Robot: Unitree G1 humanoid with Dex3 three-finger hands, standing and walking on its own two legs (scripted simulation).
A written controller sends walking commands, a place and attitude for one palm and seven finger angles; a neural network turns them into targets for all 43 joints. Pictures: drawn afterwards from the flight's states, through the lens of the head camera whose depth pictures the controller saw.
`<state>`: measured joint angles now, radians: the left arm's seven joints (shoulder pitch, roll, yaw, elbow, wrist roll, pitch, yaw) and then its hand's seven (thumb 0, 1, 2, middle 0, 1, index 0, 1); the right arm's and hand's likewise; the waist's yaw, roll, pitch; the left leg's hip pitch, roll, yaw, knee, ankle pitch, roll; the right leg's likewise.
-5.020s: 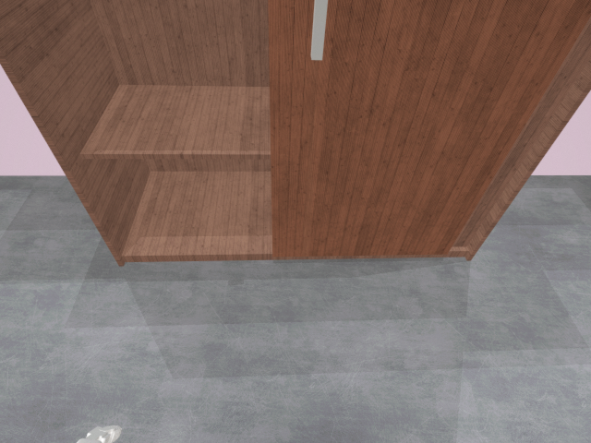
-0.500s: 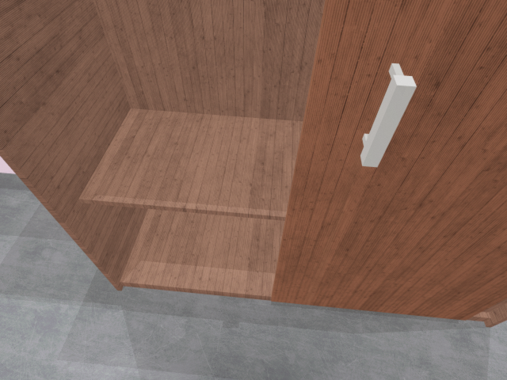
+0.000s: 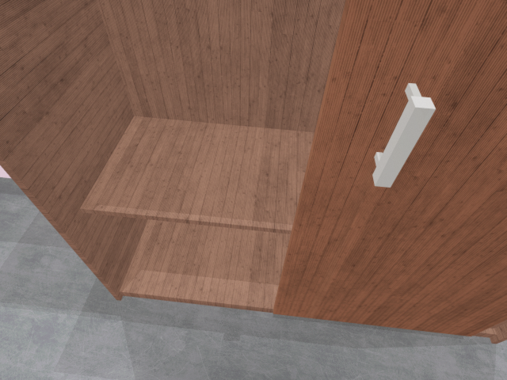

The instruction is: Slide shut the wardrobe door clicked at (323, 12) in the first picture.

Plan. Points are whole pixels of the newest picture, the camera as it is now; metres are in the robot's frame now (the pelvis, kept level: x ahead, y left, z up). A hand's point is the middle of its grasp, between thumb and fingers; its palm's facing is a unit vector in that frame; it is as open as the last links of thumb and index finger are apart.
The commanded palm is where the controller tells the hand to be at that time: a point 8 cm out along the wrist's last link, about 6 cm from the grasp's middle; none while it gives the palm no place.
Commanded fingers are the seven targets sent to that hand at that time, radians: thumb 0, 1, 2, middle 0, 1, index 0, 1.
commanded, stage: look again from close up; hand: right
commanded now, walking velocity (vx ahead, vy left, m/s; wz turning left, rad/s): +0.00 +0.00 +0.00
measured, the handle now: (396, 137) +0.42 -0.17 +0.19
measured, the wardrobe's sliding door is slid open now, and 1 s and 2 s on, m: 0.61 0.61 0.61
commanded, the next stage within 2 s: raise the hand with hooked fingers in 1.02 s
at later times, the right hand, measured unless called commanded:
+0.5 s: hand out of the picture -0.03 -0.16 -0.17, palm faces +0.05 +0.98 -0.20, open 7.4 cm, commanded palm none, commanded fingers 0.00 -0.90 -0.90 0.20 0.30 0.20 0.30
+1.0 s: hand out of the picture -0.03 -0.17 -0.17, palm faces +0.06 +0.98 -0.20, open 7.4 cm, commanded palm none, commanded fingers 0.00 -0.90 -0.90 0.20 0.30 0.20 0.30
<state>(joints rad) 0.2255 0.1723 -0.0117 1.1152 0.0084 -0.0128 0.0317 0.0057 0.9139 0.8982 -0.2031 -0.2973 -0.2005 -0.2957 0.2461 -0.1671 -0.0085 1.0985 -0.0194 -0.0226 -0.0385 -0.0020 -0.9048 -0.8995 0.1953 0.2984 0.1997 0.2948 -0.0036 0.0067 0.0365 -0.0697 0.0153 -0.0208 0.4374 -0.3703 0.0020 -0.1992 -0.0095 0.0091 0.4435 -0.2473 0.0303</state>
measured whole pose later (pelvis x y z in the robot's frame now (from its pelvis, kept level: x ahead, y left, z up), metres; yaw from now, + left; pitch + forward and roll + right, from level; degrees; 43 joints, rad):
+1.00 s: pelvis -0.01 +0.00 +0.00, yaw -1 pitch -1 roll -1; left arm 0.26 0.15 -0.01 1.13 0.00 -0.01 0.04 0.01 0.92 0.90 -0.20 -0.30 -0.20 -0.30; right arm 0.31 -0.15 0.00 1.12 -0.02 -0.02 -0.04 0.00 -0.91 -0.90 0.20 0.30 0.20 0.29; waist -0.01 0.01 0.05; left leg -0.05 0.01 0.00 0.40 -0.34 0.00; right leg -0.19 -0.01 0.03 0.42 -0.22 0.03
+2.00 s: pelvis -0.07 -0.01 -0.03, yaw +0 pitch +3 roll +1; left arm 0.30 0.24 -0.04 0.65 -0.04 -0.32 0.08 0.02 0.90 0.90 -0.21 -0.30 -0.21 -0.30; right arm 0.27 -0.29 -0.29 -0.04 0.32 -0.17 0.28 0.00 -0.07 -0.55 0.26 0.83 0.26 0.83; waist -0.01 -0.06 -0.06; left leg -0.38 0.00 0.04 0.74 -0.42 0.00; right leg -0.52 -0.04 0.03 0.75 -0.29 0.02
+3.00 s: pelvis -0.05 +0.00 +0.00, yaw -2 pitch -1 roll +1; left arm 0.21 0.30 -0.08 0.64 -0.09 -0.27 0.10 0.02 0.90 0.90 -0.21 -0.30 -0.20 -0.30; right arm -0.13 -0.49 -0.51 0.06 0.35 0.21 0.44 -0.02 0.50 -0.30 0.30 1.20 0.30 1.20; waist -0.05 -0.08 -0.04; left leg -0.15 0.01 0.05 0.51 -0.34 0.00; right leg -0.30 -0.02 0.04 0.53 -0.21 0.02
